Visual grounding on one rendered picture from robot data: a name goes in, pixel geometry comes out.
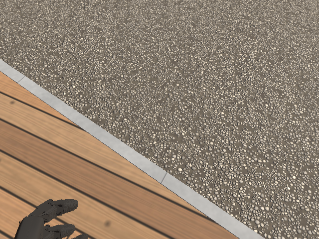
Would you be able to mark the left robot hand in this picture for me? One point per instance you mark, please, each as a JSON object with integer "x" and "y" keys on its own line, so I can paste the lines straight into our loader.
{"x": 32, "y": 226}

